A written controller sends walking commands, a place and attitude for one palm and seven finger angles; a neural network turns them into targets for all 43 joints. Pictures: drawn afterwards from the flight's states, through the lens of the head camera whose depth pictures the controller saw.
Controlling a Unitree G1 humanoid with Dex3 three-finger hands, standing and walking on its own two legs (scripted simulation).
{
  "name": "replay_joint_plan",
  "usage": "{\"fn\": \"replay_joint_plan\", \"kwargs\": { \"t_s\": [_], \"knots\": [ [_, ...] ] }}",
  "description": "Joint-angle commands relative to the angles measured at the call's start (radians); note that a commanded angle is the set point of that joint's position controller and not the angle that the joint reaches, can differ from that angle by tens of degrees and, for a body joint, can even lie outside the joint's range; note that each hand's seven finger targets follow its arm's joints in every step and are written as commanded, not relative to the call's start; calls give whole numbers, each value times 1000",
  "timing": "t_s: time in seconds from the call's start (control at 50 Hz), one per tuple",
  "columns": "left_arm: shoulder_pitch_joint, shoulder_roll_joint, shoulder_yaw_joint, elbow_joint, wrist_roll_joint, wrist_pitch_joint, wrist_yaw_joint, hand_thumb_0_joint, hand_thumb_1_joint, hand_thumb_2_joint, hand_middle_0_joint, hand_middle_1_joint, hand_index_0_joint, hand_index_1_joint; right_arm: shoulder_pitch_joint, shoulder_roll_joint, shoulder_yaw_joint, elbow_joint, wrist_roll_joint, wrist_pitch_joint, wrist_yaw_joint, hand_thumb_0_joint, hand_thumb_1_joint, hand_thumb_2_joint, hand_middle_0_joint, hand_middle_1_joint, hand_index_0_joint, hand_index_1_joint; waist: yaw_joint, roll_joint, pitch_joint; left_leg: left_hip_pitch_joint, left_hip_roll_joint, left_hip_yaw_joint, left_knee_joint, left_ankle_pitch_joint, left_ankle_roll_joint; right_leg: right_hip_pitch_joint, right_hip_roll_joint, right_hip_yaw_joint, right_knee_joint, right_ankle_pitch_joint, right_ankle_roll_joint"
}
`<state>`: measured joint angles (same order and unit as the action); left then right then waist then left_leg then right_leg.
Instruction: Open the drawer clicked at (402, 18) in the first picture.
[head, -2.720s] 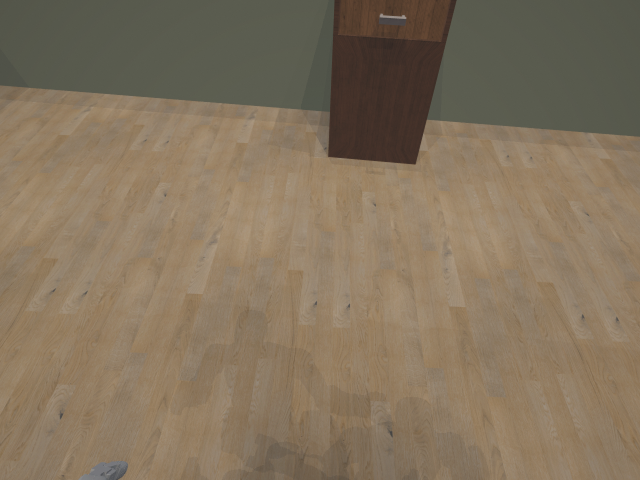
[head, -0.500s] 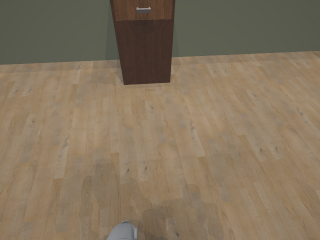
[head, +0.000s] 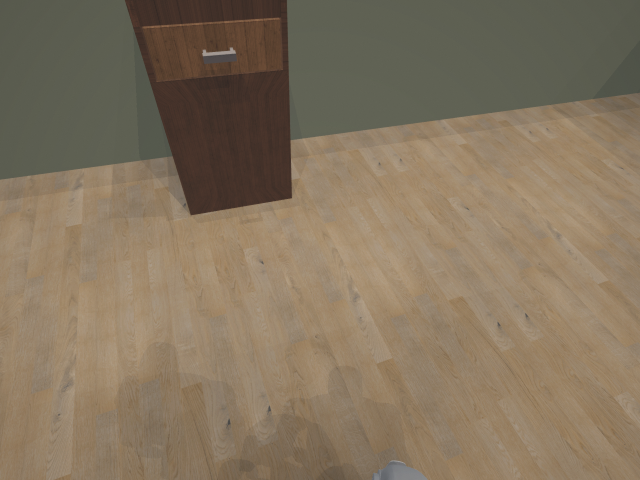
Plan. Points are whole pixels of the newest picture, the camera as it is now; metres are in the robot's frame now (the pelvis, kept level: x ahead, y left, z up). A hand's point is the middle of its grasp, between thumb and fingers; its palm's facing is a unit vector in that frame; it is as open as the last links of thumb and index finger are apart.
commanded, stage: walk to a spot facing it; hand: left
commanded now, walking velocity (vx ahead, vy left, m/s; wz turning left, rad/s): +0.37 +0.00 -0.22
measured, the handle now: (219, 54) +1.30 +0.37 -0.07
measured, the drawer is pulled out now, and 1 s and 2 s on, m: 0.00 0.00 0.00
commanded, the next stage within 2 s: turn to face it in 1.00 s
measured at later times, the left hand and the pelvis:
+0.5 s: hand (208, 428) +0.23 +0.18 -0.20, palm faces +0.00 -0.98 -0.17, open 7.2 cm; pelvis +0.23 +0.00 -0.02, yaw -3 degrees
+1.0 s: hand (268, 255) +0.58 +0.13 -0.18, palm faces -0.27 -0.94 -0.19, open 7.3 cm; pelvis +0.44 -0.02 -0.02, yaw -15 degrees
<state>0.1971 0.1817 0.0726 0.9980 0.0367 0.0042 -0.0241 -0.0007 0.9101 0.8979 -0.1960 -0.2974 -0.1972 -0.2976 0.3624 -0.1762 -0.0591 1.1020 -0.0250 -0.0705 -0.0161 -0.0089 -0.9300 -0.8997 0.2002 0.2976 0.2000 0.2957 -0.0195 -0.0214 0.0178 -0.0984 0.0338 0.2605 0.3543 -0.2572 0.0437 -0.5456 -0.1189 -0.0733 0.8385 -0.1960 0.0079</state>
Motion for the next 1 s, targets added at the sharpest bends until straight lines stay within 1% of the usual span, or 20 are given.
{"fn": "replay_joint_plan", "kwargs": {
  "t_s": [0.0, 0.06, 0.1, 0.12, 0.14, 0.16, 0.22, 0.28, 0.4, 0.46, 0.48, 0.5, 0.52, 0.54, 0.58, 0.64, 0.78, 0.9, 0.94, 0.98],
  "knots": [
    [-106, 9, -7, -74, -1, -21, -9, 0, 900, 900, -200, -300, -200, -300, 102, -111, -16, -7, -8, -14, 2, 0, -900, -900, 200, 300, 200, 300, -35, 99, 93, 38, 304, -166, -173, 134, 97, -7, 12, -28, -151, -15, -10],
    [-119, 18, -10, -69, -2, -34, -7, 0, 900, 900, -200, -300, -200, -300, 134, -112, -10, 13, -11, -6, 1, 0, -900, -900, 200, 300, 200, 300, -34, 124, 78, 84, 293, -140, -79, 293, 76, 80, 58, -72, -253, -55, -35],
    [56, 51, 0, -6, 1, -48, -2, 0, 900, 900, -200, -300, -200, -300, 115, -111, -5, 16, -1, -4, 0, 0, -900, -900, 200, 300, 200, 300, 59, 74, -23, 32, 242, -59, 177, 521, 29, 374, 111, -108, -368, 10, -71],
    [208, 120, 19, 42, 4, -61, 8, 0, 900, 900, -200, -300, -200, -300, 97, -95, -1, 3, 11, -9, 10, 0, -900, -900, 200, 300, 200, 300, 127, -9, -121, -167, 200, -9, 409, 434, -12, 651, -12, 37, -382, -3, -128],
    [360, 245, 49, 79, -4, -67, 22, 0, 900, 900, -200, -300, -200, -300, 82, -37, 15, -40, 20, -19, 13, 0, -900, -900, 200, 300, 200, 300, 164, -244, -227, -475, 63, 13, 727, -146, -62, 908, -286, 446, -453, 107, -247],
    [371, 261, 49, 91, -25, -65, 28, 0, 900, 900, -200, -300, -200, -300, 5, -81, 5, -65, 20, -15, 10, 0, -900, -900, 200, 300, 200, 300, 166, -168, -192, -572, 55, -112, 899, -305, -49, 857, -347, 523, -516, 184, -299],
    [172, 134, 13, 47, -19, -68, 39, 0, 900, 900, -200, -300, -200, -300, -73, -40, -2, -69, 4, 8, 14, 0, -900, -900, 200, 300, 200, 300, 77, -41, 22, -565, 157, -221, 891, -113, -52, 489, -252, 309, -602, 40, -212],
    [85, 84, 8, 24, -5, -78, 46, 0, 900, 900, -200, -300, -200, -300, 27, 5, -4, -44, -3, 36, 22, 0, -900, -900, 200, 300, 200, 300, -13, -78, 49, -427, 167, -197, 702, -81, -77, 293, -186, 136, -642, 0, -171],
    [91, 144, 12, 36, -7, -75, 30, 0, 900, 900, -200, -300, -200, -300, -68, -10, -6, -98, 1, 22, 49, 0, -900, -900, 200, 300, 200, 300, 1, -124, 84, -286, 109, -119, 356, 22, -75, 246, -135, 105, -628, -168, -147],
    [89, 151, 17, 41, -11, -64, 25, 0, 900, 900, -200, -300, -200, -300, 4, -64, -17, -82, 0, 8, 43, 0, -900, -900, 200, 300, 200, 300, -45, -19, 63, -78, 69, -73, 219, 42, -76, 199, -90, 75, -492, -188, -116],
    [92, 126, 13, 33, -13, -60, 20, 0, 900, 900, -200, -300, -200, -300, 105, -113, -26, -50, -5, 3, 34, 0, -900, -900, 200, 300, 200, 300, -90, 84, 32, 50, 92, -122, 155, -35, -65, 152, -32, 31, -308, -138, -92],
    [112, 53, 3, 12, -21, -56, 13, 0, 900, 900, -200, -300, -200, -300, 217, -222, -50, -26, -20, -4, 22, 0, -900, -900, 200, 300, 200, 300, -121, 349, -5, 155, 310, -445, -22, -217, 0, -5, 85, -59, 21, -246, -40],
    [77, 49, -4, -22, -19, -56, 14, 0, 900, 900, -200, -300, -200, -300, 283, -268, -53, -11, -21, -1, 14, 0, -900, -900, 200, 300, 200, 300, -136, 458, -38, 186, 450, -701, -185, -316, 59, -121, 137, -14, 284, -392, -34],
    [36, 74, 4, -20, -13, -54, 17, 0, 900, 900, -200, -300, -200, -300, 208, -227, -41, -16, -14, 4, 1, 0, -900, -900, 200, 300, 200, 300, -114, 351, 1, 109, 470, -701, -205, -366, 77, -159, 72, 68, 417, -317, -49],
    [38, 61, 6, 8, -7, -51, -1, 0, 900, 900, -200, -300, -200, -300, 59, -143, -15, -65, -10, -6, 1, 0, -900, -900, 200, 300, 200, 300, -44, 139, 84, -29, 405, -491, -197, -283, 55, -148, 3, 80, 439, -147, -44],
    [119, 21, 3, 40, -5, -23, -1, 0, 900, 900, -200, -300, -200, -300, 12, -95, -3, -64, -3, -24, -6, 0, -900, -900, 200, 300, 200, 300, 15, 139, 60, -73, 329, -247, -192, -34, 32, -68, -8, 65, 379, -45, -18],
    [-11, -4, 3, -17, -2, -8, -5, 0, 900, 900, -200, -300, -200, -300, 114, -58, -4, -5, 4, -26, -7, 0, -900, -900, 200, 300, 200, 300, -4, 111, 106, 59, 308, -86, -201, 210, 57, -158, -24, 0, 124, 54, 7],
    [-137, -11, 2, -70, -7, -19, -8, 0, 900, 900, -200, -300, -200, -300, 146, -65, -12, 18, -7, -10, -6, 0, -900, -900, 200, 300, 200, 300, -33, 139, 147, 114, 332, -8, -131, 351, 55, -83, 18, -58, -123, 31, -32],
    [-92, 5, 6, -61, -7, -27, -8, 0, 900, 900, -200, -300, -200, -300, 130, -84, -19, 13, -7, -6, -7, 0, -900, -900, 200, 300, 200, 300, -3, 136, 112, 136, 333, 24, -28, 549, 47, 16, 64, -94, -168, -16, -60],
    [109, 44, 19, -3, -2, -42, -2, 0, 900, 900, -200, -300, -200, -300, 86, -115, -23, -3, 0, -3, -6, 0, -900, -900, 200, 300, 200, 300, 96, 116, -13, 104, 305, 62, 249, 751, 12, 289, 127, -135, -249, 8, -89]
  ]
}}
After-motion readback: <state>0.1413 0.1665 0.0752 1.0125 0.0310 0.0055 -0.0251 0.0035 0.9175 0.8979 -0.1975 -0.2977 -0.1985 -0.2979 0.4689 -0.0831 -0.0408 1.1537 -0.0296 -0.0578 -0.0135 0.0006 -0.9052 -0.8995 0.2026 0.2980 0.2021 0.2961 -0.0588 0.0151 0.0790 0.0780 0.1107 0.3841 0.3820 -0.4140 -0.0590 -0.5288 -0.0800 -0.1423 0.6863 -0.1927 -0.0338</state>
